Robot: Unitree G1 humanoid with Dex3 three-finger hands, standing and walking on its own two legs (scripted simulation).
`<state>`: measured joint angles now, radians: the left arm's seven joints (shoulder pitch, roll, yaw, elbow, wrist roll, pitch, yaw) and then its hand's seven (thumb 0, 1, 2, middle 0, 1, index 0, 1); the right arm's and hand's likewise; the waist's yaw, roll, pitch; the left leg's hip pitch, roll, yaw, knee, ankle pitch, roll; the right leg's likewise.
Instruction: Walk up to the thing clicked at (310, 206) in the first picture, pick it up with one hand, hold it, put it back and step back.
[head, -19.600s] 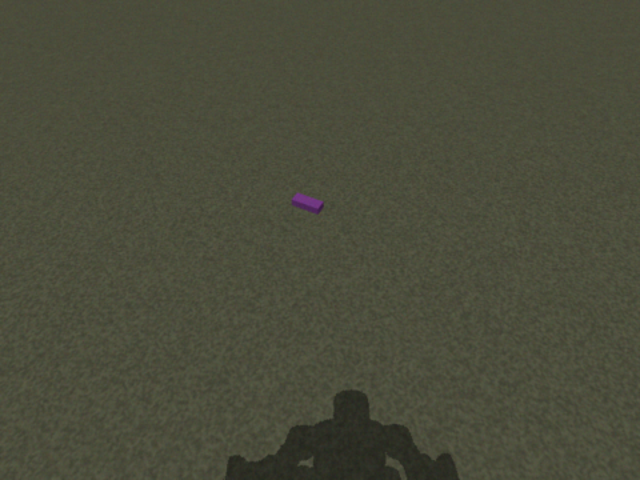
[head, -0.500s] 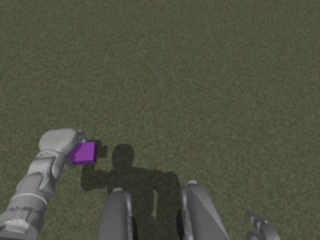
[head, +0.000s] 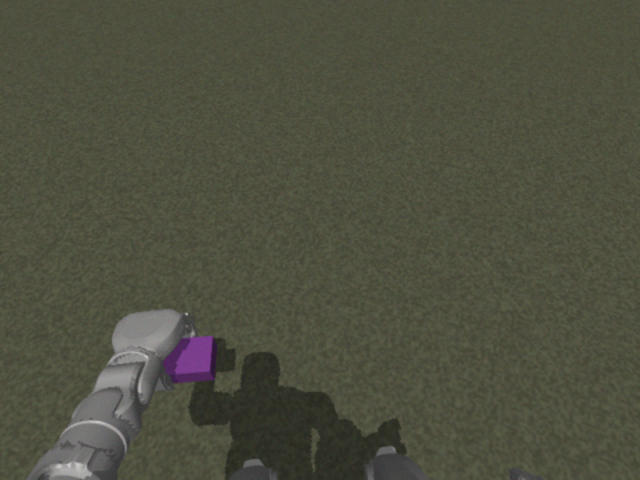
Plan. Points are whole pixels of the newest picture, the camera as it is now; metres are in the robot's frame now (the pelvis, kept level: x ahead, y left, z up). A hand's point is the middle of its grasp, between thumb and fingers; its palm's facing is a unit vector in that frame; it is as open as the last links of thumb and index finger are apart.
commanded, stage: lift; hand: left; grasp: from above
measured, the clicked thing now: (166, 361) +0.34 +0.22 -0.13
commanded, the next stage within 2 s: hold in 0.20 s
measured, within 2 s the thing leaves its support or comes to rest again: neither
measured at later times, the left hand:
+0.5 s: hand (147, 336) +0.34 +0.22 -0.03, palm faces -0.48 -0.03 -0.88, open 8.4 cm
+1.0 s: hand (142, 329) +0.34 +0.22 -0.01, palm faces -0.49 -0.02 -0.87, open 8.4 cm
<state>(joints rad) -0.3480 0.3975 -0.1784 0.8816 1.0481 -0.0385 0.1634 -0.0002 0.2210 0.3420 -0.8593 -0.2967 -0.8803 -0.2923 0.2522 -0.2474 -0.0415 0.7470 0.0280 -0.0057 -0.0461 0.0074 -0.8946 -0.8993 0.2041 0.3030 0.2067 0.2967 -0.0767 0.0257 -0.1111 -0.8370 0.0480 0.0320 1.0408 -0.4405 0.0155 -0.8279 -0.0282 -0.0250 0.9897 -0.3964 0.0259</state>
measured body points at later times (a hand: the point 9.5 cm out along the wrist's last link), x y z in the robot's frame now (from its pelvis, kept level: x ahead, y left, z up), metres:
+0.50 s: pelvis +0.03 +0.00 +0.04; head +0.07 +0.00 +0.49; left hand +0.36 +0.22 +0.02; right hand +0.13 -0.27 -0.08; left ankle +0.04 +0.11 -0.67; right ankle +0.05 -0.14 -0.67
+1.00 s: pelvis +0.04 +0.00 +0.06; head +0.06 -0.01 +0.51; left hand +0.36 +0.22 +0.05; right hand +0.14 -0.27 -0.06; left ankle +0.04 +0.11 -0.67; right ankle +0.05 -0.14 -0.67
